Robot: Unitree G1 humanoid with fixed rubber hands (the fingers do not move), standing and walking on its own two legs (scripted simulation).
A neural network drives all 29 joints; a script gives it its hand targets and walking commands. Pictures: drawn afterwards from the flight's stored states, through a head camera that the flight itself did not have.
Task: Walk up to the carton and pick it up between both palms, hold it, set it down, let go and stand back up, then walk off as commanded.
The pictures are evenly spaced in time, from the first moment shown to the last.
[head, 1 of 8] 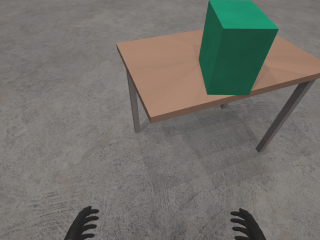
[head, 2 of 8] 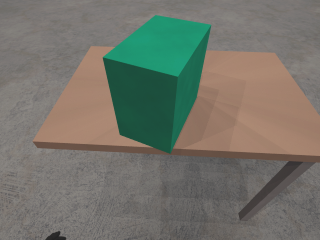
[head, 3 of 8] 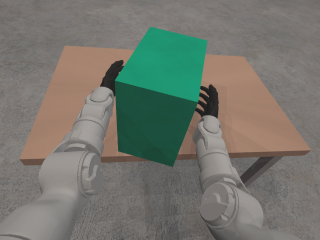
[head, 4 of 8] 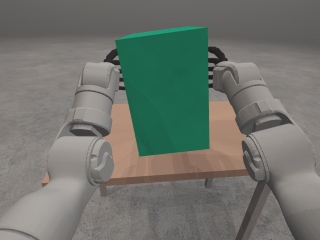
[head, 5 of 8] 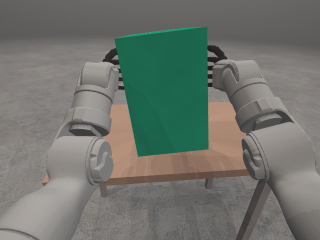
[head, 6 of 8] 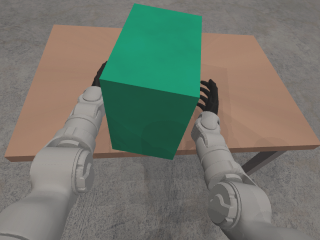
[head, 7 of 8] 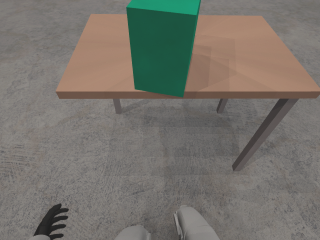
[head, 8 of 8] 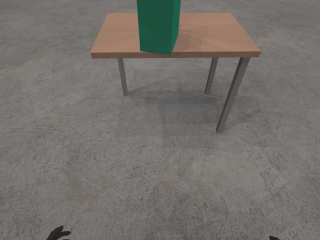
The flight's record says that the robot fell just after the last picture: no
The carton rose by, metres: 0.23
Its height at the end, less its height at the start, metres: +0.00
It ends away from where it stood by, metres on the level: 0.02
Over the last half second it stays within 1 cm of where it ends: yes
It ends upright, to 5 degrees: yes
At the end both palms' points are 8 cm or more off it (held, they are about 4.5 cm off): yes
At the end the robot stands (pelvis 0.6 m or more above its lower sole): yes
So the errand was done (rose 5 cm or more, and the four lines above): yes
